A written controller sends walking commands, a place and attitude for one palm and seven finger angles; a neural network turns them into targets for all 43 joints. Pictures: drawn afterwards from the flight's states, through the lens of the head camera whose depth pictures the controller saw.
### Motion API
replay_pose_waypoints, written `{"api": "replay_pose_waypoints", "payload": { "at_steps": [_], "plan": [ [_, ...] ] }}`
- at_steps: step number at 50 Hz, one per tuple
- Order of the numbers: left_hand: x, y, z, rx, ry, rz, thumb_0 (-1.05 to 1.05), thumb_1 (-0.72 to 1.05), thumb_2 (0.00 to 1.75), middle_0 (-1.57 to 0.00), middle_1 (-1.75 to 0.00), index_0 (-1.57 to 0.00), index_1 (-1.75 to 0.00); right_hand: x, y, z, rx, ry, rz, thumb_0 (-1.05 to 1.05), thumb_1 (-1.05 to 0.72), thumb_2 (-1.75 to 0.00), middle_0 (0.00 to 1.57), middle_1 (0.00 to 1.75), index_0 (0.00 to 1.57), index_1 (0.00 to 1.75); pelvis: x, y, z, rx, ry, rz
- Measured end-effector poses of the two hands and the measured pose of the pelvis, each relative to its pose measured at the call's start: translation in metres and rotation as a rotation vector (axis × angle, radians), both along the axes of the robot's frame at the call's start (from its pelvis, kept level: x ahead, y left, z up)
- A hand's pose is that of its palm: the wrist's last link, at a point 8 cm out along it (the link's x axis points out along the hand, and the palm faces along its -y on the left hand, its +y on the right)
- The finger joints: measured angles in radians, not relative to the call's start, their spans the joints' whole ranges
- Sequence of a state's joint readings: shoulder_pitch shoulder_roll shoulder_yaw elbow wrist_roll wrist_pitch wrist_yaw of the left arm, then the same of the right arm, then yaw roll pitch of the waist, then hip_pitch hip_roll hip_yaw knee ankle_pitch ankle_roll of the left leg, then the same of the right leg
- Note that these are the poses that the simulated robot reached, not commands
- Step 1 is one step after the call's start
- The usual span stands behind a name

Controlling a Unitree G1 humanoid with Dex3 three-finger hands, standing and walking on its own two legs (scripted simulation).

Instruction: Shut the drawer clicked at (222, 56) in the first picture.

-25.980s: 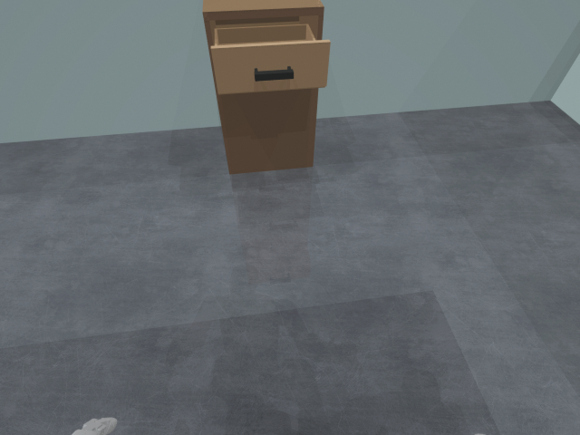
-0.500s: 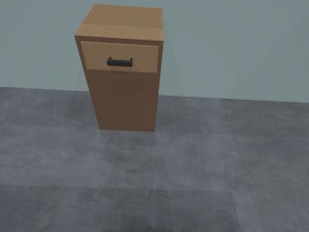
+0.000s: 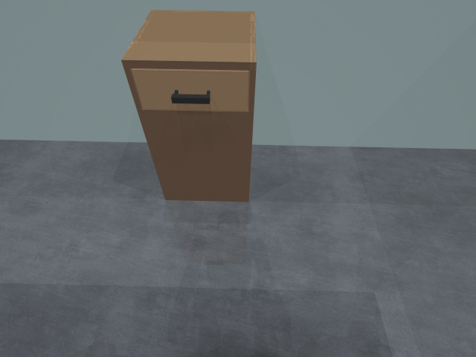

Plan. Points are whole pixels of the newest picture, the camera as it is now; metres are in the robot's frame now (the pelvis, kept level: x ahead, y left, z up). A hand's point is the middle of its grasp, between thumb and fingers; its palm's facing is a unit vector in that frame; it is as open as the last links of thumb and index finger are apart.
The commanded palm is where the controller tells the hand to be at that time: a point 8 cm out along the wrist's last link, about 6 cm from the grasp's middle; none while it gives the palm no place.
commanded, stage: let the arm hang, fingers relaxed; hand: left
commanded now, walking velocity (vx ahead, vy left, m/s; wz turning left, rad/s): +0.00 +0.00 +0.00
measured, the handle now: (191, 95) +0.94 +0.22 -0.11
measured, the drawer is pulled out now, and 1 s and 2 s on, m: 0.00 0.00 0.00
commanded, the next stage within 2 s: look to check the result in 0.32 s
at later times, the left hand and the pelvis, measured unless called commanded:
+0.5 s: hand out of the picture +0.01 +0.16 -0.17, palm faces +0.01 -0.98 -0.21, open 7.3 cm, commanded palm none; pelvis +0.01 -0.02 +0.00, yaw +0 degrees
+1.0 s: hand out of the picture +0.04 +0.16 -0.17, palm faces +0.01 -0.98 -0.21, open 7.3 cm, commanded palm none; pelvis +0.02 -0.02 +0.00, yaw +0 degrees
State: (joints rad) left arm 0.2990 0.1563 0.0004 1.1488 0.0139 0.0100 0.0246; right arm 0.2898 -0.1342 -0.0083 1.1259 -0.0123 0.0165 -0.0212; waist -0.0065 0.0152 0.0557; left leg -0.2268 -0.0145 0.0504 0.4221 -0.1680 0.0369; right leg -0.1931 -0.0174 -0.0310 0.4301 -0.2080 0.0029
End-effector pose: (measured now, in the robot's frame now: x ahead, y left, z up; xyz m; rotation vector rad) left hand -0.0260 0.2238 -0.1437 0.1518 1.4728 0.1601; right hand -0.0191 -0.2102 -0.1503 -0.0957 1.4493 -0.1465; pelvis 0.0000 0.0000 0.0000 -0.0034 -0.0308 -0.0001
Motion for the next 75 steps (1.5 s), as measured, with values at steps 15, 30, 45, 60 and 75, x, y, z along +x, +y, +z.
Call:
{"api": "replay_pose_waypoints", "payload": {
  "at_steps": [15,30,45,60,75],
  "plan": [
    [0.038,-0.012,0.000,-0.001,-0.094,-0.019,0.00,0.92,0.90,-0.20,-0.30,-0.20,-0.31,0.004,-0.012,0.001,-0.009,-0.021,-0.019,0.01,-0.91,-0.89,0.20,0.30,0.20,0.30,0.004,-0.011,0.000,0.003,-0.003,-0.002],
    [0.034,-0.015,0.002,0.007,-0.052,-0.013,0.00,0.91,0.90,-0.20,-0.30,-0.20,-0.30,0.009,-0.030,0.003,-0.031,0.004,-0.014,0.00,-0.91,-0.89,0.20,0.30,0.20,0.30,0.011,-0.019,0.002,0.003,0.001,-0.005],
    [0.052,-0.020,0.003,0.006,-0.076,-0.022,0.00,0.91,0.90,-0.20,-0.30,-0.20,-0.30,0.038,-0.036,0.004,-0.035,-0.044,0.003,0.00,-0.91,-0.89,0.20,0.30,0.20,0.30,0.019,-0.024,0.003,0.002,0.004,-0.007],
    [0.065,-0.017,0.005,0.018,-0.085,-0.025,0.00,0.91,0.90,-0.20,-0.30,-0.20,-0.30,0.047,-0.040,0.005,-0.040,-0.040,0.007,0.00,-0.91,-0.89,0.20,0.30,0.20,0.30,0.028,-0.025,0.004,0.005,0.008,-0.007],
    [0.070,-0.017,0.006,0.022,-0.080,-0.024,0.00,0.91,0.90,-0.20,-0.30,-0.20,-0.30,0.052,-0.042,0.005,-0.042,-0.035,0.007,0.00,-0.91,-0.89,0.20,0.30,0.20,0.30,0.034,-0.026,0.004,0.007,0.009,-0.008]
  ]
}}
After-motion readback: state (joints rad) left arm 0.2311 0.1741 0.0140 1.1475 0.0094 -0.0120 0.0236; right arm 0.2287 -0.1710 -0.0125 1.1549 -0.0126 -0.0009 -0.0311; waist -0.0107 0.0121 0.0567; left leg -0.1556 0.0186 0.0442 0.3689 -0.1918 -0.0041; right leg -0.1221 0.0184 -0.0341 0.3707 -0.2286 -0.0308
